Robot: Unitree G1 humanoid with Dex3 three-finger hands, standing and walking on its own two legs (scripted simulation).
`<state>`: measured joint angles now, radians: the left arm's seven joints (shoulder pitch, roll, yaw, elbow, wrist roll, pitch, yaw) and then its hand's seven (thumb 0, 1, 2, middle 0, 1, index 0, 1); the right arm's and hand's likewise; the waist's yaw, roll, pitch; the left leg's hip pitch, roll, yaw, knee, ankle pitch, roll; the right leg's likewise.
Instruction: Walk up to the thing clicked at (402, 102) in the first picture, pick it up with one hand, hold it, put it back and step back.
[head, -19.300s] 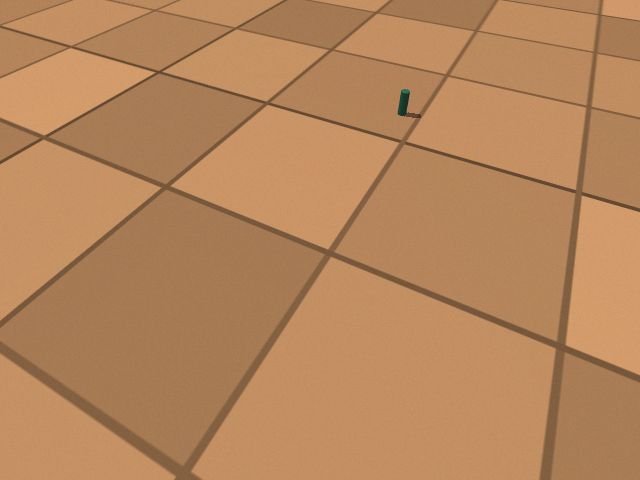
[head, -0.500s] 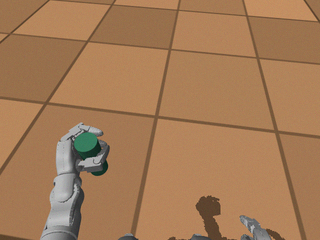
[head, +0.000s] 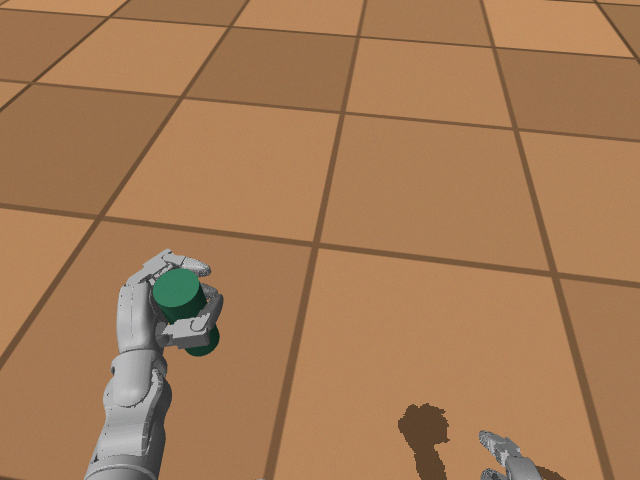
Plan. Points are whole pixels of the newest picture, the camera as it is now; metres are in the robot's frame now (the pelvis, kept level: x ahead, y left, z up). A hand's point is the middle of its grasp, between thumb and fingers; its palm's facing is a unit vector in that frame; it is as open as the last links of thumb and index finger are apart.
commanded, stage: hold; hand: left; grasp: from the side
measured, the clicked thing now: (190, 316) +0.33 +0.18 +0.01
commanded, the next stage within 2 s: crouch in 1.90 s
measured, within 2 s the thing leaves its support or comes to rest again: neither
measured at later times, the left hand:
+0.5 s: hand (192, 309) +0.32 +0.17 +0.04, palm faces +0.17 -0.98 -0.04, open 6.9 cm
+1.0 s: hand (192, 304) +0.32 +0.17 +0.05, palm faces +0.17 -0.99 -0.03, open 6.9 cm
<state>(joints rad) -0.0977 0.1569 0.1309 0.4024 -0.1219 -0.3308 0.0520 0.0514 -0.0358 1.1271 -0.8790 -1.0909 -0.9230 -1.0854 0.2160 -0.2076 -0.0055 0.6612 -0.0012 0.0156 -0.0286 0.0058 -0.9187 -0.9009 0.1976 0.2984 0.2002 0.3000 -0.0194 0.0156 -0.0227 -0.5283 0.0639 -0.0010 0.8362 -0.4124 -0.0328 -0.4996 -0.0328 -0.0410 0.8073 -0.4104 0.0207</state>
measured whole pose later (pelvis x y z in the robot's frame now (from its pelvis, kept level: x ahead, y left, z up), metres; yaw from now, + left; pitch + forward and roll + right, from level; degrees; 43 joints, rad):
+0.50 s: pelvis -0.01 +0.00 +0.00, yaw +0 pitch +5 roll -1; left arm -0.10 0.16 0.13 0.43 -0.12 -0.35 0.04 0.05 -0.04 1.13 -0.88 -1.09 -0.92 -1.09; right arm 0.21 -0.21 -0.01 0.67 0.00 0.01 -0.02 0.01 -0.92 -0.90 0.20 0.30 0.20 0.30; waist -0.02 0.01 -0.01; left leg -0.51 0.06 0.00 0.81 -0.39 -0.03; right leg -0.48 -0.03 -0.04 0.79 -0.39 0.02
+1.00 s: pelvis -0.01 +0.00 +0.00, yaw +0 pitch +5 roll -1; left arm -0.12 0.16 0.13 0.44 -0.12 -0.36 0.04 0.05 -0.03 1.12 -0.88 -1.09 -0.92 -1.09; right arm 0.21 -0.21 -0.01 0.68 0.00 0.01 -0.02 0.01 -0.92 -0.91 0.20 0.30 0.20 0.30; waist -0.02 0.01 -0.01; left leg -0.50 0.06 0.00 0.80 -0.39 -0.03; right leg -0.47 -0.04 -0.04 0.77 -0.39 0.02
